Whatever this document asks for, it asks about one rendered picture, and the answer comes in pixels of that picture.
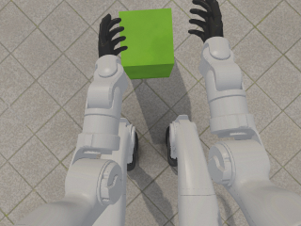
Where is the robot right forearm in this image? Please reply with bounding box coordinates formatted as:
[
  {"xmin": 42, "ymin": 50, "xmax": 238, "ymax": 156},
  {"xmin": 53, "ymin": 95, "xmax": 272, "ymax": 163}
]
[{"xmin": 198, "ymin": 36, "xmax": 271, "ymax": 172}]

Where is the robot left shin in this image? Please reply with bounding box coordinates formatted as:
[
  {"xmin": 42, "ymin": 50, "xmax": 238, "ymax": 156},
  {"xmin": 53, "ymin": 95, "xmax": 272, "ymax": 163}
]
[{"xmin": 119, "ymin": 118, "xmax": 134, "ymax": 163}]

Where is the robot right hand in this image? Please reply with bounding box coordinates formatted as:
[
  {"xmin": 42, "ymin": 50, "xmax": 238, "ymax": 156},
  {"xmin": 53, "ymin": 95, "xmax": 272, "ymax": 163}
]
[{"xmin": 188, "ymin": 0, "xmax": 224, "ymax": 43}]

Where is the carton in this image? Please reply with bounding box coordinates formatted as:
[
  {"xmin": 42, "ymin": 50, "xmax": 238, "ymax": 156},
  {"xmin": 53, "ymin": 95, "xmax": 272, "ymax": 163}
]
[{"xmin": 119, "ymin": 8, "xmax": 175, "ymax": 80}]

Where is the robot left forearm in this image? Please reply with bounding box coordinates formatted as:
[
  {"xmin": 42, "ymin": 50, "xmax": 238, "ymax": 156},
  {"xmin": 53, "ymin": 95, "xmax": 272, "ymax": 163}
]
[{"xmin": 64, "ymin": 55, "xmax": 128, "ymax": 192}]

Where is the robot left hand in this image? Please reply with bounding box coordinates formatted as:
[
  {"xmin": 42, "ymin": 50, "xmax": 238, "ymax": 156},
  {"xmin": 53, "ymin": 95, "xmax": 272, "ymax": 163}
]
[{"xmin": 98, "ymin": 13, "xmax": 128, "ymax": 58}]

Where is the robot left thigh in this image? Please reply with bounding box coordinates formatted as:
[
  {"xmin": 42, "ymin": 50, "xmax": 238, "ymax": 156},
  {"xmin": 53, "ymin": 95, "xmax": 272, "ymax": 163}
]
[{"xmin": 92, "ymin": 122, "xmax": 135, "ymax": 226}]

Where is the robot left upper arm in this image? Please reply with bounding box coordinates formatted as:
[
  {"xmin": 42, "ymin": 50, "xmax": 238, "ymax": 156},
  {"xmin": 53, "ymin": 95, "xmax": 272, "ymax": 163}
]
[{"xmin": 13, "ymin": 157, "xmax": 123, "ymax": 226}]

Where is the robot right upper arm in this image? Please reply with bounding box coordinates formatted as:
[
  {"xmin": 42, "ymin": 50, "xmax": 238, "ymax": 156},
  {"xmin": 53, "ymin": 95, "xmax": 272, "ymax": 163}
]
[{"xmin": 207, "ymin": 139, "xmax": 301, "ymax": 226}]

